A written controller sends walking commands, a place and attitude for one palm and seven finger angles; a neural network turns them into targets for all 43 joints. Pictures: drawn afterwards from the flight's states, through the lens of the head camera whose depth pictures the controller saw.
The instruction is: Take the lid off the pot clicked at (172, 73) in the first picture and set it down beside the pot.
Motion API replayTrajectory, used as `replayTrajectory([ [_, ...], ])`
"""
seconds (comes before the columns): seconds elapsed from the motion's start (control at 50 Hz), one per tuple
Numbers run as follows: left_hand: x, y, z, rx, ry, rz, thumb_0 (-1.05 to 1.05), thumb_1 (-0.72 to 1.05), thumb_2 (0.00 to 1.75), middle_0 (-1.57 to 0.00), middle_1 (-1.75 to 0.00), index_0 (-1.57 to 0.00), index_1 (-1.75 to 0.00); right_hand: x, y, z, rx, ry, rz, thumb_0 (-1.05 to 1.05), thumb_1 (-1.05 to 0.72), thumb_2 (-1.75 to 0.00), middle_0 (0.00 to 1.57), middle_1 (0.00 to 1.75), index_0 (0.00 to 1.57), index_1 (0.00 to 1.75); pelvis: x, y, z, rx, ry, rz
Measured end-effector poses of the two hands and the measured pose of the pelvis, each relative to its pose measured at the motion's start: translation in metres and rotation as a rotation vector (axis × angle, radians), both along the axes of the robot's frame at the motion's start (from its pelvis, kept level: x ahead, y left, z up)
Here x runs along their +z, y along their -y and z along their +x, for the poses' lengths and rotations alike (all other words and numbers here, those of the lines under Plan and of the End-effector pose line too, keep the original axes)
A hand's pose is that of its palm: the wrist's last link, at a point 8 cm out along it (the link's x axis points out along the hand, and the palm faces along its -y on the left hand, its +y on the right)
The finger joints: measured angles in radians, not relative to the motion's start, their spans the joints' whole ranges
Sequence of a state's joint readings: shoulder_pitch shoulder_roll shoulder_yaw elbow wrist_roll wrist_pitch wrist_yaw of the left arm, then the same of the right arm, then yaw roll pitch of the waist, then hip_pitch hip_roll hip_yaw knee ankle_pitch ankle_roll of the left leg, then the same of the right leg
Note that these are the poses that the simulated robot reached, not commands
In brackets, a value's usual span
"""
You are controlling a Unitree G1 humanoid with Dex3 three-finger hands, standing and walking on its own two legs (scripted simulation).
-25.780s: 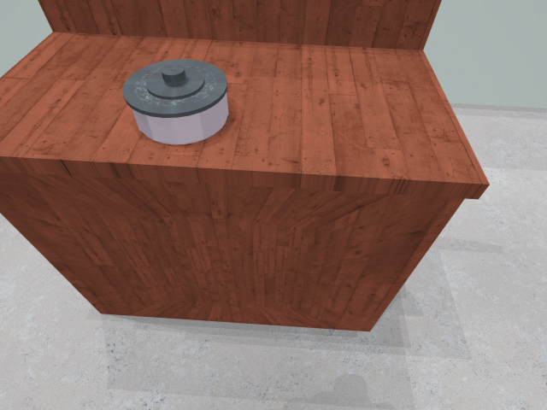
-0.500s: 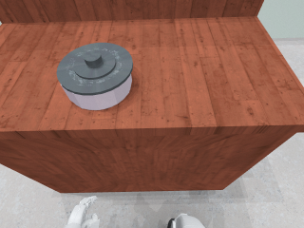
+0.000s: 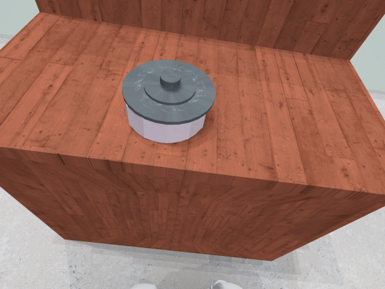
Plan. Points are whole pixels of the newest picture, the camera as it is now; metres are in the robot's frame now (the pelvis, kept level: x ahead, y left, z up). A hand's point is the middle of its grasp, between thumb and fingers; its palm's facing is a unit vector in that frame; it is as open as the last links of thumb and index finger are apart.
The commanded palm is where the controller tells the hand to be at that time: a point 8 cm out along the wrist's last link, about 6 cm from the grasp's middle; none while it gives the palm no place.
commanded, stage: come to a stop and stand still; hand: left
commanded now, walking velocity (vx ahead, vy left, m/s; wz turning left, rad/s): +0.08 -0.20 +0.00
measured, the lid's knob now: (170, 78) +0.47 +0.11 +0.17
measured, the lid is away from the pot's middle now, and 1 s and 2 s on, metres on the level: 0.01 0.01 0.01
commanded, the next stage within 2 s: look again from close up in 1.26 s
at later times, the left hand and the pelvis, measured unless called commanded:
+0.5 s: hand out of the picture -0.04 +0.17 -0.17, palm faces -0.02 -0.98 -0.18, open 7.4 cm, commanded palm none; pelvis -0.06 -0.01 +0.01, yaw -2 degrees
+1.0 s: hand out of the picture -0.06 +0.17 -0.19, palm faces +0.02 -0.99 -0.12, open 7.4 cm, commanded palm none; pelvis -0.02 +0.02 +0.00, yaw -3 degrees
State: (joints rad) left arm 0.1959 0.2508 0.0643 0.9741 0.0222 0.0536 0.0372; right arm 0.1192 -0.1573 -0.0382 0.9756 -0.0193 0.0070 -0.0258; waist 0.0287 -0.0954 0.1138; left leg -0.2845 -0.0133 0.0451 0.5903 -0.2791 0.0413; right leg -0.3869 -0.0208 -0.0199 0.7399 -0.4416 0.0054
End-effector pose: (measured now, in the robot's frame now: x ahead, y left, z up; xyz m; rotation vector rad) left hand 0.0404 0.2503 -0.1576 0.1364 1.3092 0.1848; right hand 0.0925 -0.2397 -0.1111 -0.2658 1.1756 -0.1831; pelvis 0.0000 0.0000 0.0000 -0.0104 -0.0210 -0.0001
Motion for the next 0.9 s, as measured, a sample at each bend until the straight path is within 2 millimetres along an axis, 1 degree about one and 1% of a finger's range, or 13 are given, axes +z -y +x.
replayTrajectory([
  [0.1, 0.006, -0.008, -0.023, 0.008, -0.044, -0.033, 0.01, 0.92, 0.9, -0.19, -0.3, -0.2, -0.3, 0.007, -0.028, -0.023, 0.007, -0.029, 0.014, 0.01, -0.9, -0.9, 0.2, 0.3, 0.2, 0.3, 0.011, -0.013, -0.01, -0.004, -0.019, -0.021],
  [0.18, 0.009, -0.01, -0.044, -0.004, -0.092, -0.047, 0.01, 0.91, 0.9, -0.19, -0.3, -0.2, -0.3, 0.011, -0.032, -0.044, -0.035, -0.034, 0.011, 0.0, -0.92, -0.9, 0.21, 0.3, 0.21, 0.3, 0.015, -0.018, -0.019, -0.017, -0.038, -0.024],
  [0.26, 0.01, -0.007, -0.06, -0.027, -0.128, -0.056, 0.01, 0.91, 0.9, -0.19, -0.3, -0.2, -0.3, 0.012, -0.027, -0.077, -0.079, -0.067, 0.004, 0.0, -0.92, -0.9, 0.21, 0.3, 0.21, 0.3, 0.017, -0.018, -0.03, -0.024, -0.049, -0.029],
  [0.34, 0.012, 0.001, -0.066, -0.057, -0.132, -0.06, 0.01, 0.91, 0.9, -0.19, -0.3, -0.2, -0.3, 0.009, -0.017, -0.119, -0.127, -0.13, 0.006, 0.0, -0.91, -0.9, 0.21, 0.3, 0.21, 0.3, 0.018, -0.013, -0.043, -0.024, -0.053, -0.031],
  [0.46, 0.019, 0.024, -0.074, -0.073, -0.076, -0.041, 0.01, 0.91, 0.9, -0.19, -0.3, -0.2, -0.3, -0.007, 0.005, -0.181, -0.189, -0.236, 0.04, 0.01, -0.91, -0.9, 0.2, 0.3, 0.21, 0.3, 0.013, 0.005, -0.059, -0.022, -0.043, -0.002],
  [0.5, 0.019, 0.034, -0.084, -0.069, -0.068, -0.022, 0.0, 0.91, 0.9, -0.19, -0.3, -0.2, -0.3, -0.016, 0.012, -0.196, -0.207, -0.263, 0.06, 0.01, -0.9, -0.9, 0.2, 0.3, 0.21, 0.3, 0.009, 0.013, -0.064, -0.03, -0.032, 0.02],
  [0.54, 0.024, 0.044, -0.097, -0.055, -0.082, -0.021, 0.0, 0.91, 0.9, -0.19, -0.3, -0.2, -0.3, -0.018, 0.015, -0.205, -0.207, -0.289, 0.079, 0.01, -0.91, -0.9, 0.2, 0.3, 0.2, 0.3, 0.012, 0.018, -0.064, -0.026, -0.021, 0.019],
  [0.62, 0.031, 0.059, -0.116, -0.028, -0.111, -0.036, 0.0, 0.91, 0.9, -0.19, -0.3, -0.2, -0.3, -0.016, 0.016, -0.206, -0.201, -0.295, 0.115, 0.01, -0.91, -0.9, 0.2, 0.3, 0.2, 0.3, 0.018, 0.024, -0.058, -0.042, -0.018, 0.038],
  [0.68, 0.032, 0.066, -0.123, -0.014, -0.13, -0.05, 0.01, 0.91, 0.9, -0.2, -0.3, -0.2, -0.3, -0.018, 0.015, -0.198, -0.19, -0.291, 0.127, 0.01, -0.91, -0.9, 0.2, 0.3, 0.2, 0.3, 0.018, 0.024, -0.053, -0.034, -0.017, 0.035],
  [0.72, 0.032, 0.068, -0.125, -0.004, -0.141, -0.056, 0.01, 0.91, 0.9, -0.2, -0.3, -0.2, -0.3, -0.02, 0.012, -0.189, -0.177, -0.293, 0.127, 0.01, -0.91, -0.9, 0.2, 0.3, 0.2, 0.3, 0.016, 0.022, -0.05, -0.029, -0.018, 0.031],
  [0.8, 0.027, 0.067, -0.129, 0.016, -0.174, -0.071, 0.01, 0.91, 0.9, -0.2, -0.3, -0.2, -0.3, -0.023, 0.002, -0.156, -0.146, -0.268, 0.119, 0.01, -0.91, -0.9, 0.2, 0.3, 0.2, 0.3, 0.013, 0.012, -0.042, -0.025, -0.021, 0.026],
  [0.86, 0.018, 0.06, -0.129, 0.026, -0.205, -0.089, 0.0, 0.91, 0.9, -0.2, -0.3, -0.2, -0.3, -0.025, -0.01, -0.122, -0.121, -0.214, 0.105, 0.01, -0.91, -0.9, 0.2, 0.3, 0.2, 0.3, 0.007, 0.002, -0.033, -0.025, -0.023, 0.017],
  [0.9, 0.007, 0.052, -0.126, 0.026, -0.221, -0.102, 0.0, 0.91, 0.9, -0.2, -0.3, -0.2, -0.3, -0.027, -0.016, -0.099, -0.11, -0.159, 0.08, 0.01, -0.91, -0.9, 0.2, 0.3, 0.2, 0.3, 0.0, -0.007, -0.027, -0.026, -0.023, 0.003],
])
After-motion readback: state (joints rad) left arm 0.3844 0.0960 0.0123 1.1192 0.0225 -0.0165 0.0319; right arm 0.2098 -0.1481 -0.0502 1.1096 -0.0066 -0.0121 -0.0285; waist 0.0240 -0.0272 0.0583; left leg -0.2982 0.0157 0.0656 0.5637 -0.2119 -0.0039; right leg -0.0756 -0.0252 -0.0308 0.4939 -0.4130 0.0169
